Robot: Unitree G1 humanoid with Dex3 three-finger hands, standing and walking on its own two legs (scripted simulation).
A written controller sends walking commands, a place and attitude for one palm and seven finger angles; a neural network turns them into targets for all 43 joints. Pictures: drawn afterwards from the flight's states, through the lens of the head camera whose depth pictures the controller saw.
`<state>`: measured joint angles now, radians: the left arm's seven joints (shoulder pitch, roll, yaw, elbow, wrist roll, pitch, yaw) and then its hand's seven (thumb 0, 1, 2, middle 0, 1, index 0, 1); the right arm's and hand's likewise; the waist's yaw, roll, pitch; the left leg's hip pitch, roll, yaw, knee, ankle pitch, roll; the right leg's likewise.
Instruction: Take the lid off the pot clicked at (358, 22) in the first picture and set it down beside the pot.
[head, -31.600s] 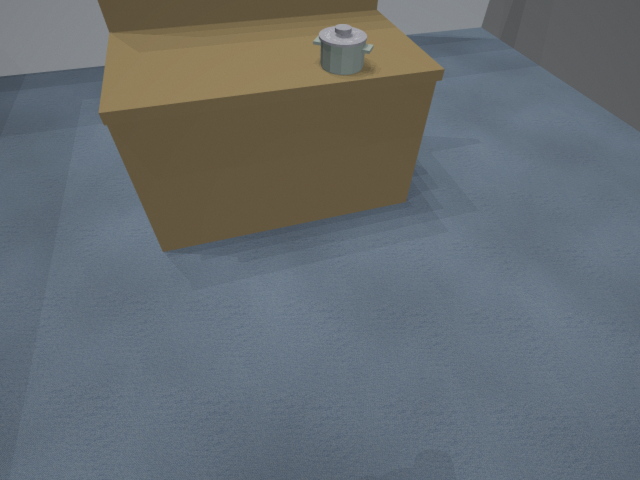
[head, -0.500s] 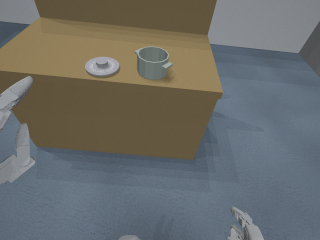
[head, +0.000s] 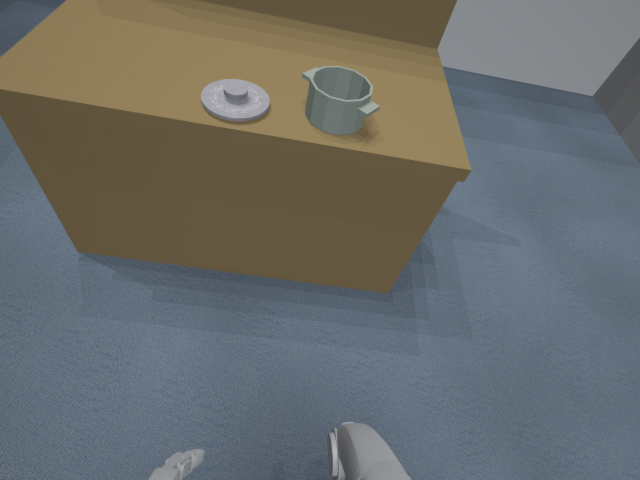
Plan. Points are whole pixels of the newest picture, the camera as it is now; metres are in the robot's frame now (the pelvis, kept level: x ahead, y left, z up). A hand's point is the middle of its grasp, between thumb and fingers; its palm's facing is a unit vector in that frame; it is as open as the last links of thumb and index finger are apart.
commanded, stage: stop stepping back and stand still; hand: left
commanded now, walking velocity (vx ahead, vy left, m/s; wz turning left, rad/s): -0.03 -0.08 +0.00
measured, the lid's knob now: (235, 91) +0.91 +0.20 -0.06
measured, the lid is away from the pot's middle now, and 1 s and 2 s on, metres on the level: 0.24 0.24 0.24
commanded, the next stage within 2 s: let the arm hang, fingers relaxed in 0.66 s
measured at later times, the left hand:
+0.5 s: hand (235, 380) +0.27 +0.11 -0.14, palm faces -0.03 -0.99 -0.14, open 7.4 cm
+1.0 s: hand out of the picture +0.13 +0.20 -0.16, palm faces +0.08 -0.97 -0.23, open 7.4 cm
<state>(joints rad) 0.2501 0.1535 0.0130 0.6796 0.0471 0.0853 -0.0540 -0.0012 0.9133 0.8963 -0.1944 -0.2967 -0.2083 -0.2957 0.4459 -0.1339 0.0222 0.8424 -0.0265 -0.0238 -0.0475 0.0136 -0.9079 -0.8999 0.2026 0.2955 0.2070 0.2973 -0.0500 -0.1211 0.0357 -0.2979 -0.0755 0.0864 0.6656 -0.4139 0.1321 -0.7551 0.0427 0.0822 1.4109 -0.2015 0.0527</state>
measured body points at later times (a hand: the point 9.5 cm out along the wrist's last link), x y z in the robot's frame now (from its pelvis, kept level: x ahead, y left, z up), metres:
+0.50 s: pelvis +0.11 -0.03 +0.00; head +0.14 -0.03 +0.45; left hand +0.27 +0.16 -0.13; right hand +0.00 -0.22 -0.14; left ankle -0.02 +0.04 -0.68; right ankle +0.14 -0.14 -0.72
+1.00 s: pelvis +0.13 +0.00 +0.02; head +0.16 +0.02 +0.47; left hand +0.13 +0.25 -0.14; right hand +0.18 -0.23 -0.13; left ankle +0.12 +0.13 -0.72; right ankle +0.14 -0.14 -0.72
